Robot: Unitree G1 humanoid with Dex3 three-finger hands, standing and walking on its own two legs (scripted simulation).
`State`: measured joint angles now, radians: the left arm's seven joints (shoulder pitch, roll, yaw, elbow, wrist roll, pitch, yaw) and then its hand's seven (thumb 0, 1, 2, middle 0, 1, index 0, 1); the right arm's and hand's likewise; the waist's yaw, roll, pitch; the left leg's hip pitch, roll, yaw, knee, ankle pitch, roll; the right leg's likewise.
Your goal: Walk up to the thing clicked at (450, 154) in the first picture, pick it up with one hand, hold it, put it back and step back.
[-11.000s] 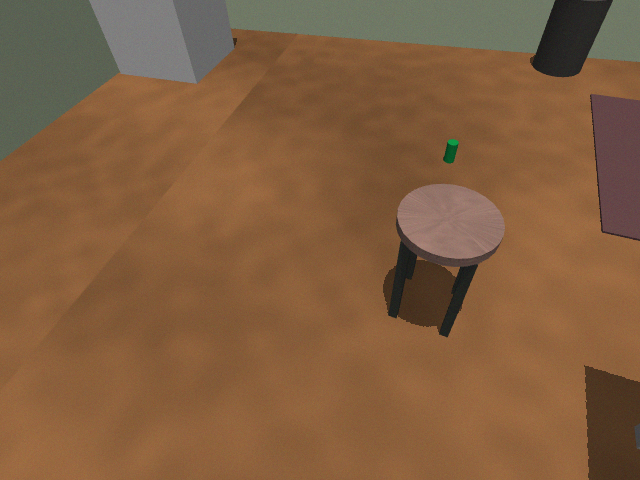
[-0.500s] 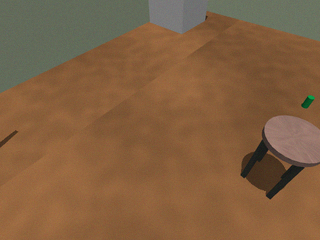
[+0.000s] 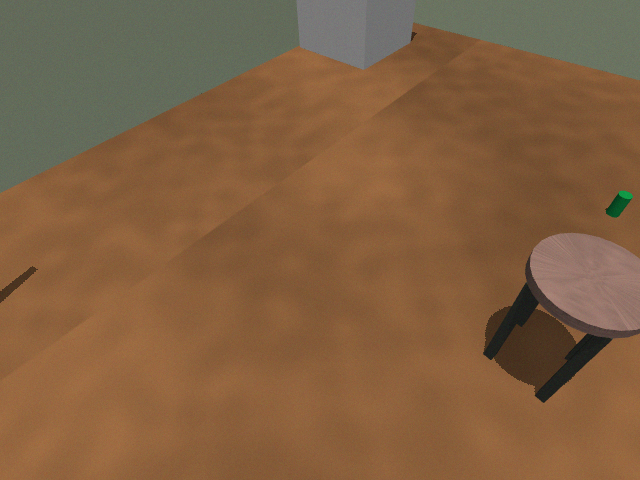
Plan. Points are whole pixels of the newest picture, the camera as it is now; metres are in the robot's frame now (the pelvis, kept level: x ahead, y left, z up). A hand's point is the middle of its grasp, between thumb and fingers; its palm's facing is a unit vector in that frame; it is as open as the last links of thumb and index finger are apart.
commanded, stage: stand
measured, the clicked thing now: (618, 204) +1.33 -1.15 -0.73
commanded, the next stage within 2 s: walk up in 1.40 s
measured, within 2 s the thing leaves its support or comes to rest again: neither
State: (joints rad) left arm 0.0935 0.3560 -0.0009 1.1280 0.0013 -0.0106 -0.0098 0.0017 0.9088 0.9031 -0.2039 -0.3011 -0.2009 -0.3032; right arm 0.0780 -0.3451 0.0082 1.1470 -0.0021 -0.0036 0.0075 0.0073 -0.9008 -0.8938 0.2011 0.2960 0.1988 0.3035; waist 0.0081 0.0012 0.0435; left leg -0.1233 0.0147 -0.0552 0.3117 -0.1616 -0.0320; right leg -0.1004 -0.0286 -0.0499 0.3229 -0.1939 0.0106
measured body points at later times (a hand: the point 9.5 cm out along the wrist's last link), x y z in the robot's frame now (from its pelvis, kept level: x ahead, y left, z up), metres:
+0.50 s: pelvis +0.00 +0.00 +0.00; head +0.01 -0.01 +0.45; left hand +0.07 +0.30 -0.13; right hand +0.07 -0.30 -0.14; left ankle +0.01 +0.14 -0.75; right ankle -0.01 -0.12 -0.75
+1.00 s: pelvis +0.01 +0.00 +0.00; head +0.02 -0.01 +0.45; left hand +0.08 +0.30 -0.13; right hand +0.08 -0.30 -0.14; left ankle +0.01 +0.14 -0.75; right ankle -0.01 -0.12 -0.75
